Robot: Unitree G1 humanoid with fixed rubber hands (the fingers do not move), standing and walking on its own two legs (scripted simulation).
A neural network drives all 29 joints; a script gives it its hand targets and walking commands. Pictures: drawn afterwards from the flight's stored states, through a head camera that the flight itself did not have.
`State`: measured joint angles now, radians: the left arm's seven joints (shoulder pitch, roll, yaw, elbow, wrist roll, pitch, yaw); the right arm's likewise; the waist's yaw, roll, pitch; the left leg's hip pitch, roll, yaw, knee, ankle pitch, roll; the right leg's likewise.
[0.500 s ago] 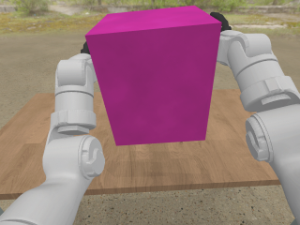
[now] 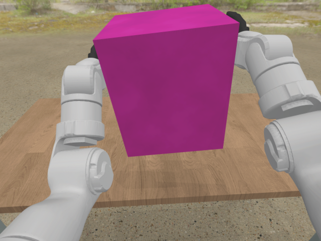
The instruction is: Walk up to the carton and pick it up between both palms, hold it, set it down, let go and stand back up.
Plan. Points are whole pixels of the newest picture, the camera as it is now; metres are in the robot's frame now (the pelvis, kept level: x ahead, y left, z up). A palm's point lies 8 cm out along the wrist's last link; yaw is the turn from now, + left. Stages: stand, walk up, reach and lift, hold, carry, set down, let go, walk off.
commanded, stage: hold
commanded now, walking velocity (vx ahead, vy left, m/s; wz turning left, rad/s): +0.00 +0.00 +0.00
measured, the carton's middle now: (168, 80) +0.36 -0.01 +0.31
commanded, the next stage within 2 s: none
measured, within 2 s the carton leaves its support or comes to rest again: neither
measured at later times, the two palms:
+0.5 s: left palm (96, 67) +0.38 +0.15 +0.34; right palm (237, 45) +0.37 -0.15 +0.38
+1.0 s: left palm (97, 67) +0.38 +0.15 +0.34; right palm (238, 44) +0.37 -0.15 +0.38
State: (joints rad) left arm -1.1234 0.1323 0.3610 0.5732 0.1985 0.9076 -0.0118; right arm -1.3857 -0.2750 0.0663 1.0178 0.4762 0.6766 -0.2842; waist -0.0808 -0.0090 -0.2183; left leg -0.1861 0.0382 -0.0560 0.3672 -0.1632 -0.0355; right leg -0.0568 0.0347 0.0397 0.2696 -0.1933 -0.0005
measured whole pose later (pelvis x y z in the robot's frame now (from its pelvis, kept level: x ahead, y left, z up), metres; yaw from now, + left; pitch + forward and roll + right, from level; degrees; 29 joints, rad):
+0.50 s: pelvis +0.00 +0.00 +0.00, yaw +0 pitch -1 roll -1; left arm -1.14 0.15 0.37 0.60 0.20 0.90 -0.03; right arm -1.37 -0.27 0.08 0.99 0.48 0.69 -0.30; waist -0.08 -0.01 -0.22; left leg -0.18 0.04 -0.05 0.37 -0.17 -0.04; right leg -0.05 0.04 0.05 0.27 -0.20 0.00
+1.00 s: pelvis +0.00 +0.00 +0.00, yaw +0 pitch -1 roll -1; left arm -1.14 0.13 0.36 0.59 0.21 0.90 -0.01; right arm -1.39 -0.28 0.07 1.02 0.49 0.68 -0.28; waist -0.08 -0.01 -0.22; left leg -0.19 0.03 -0.06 0.37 -0.17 -0.03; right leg -0.06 0.04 0.05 0.27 -0.20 0.00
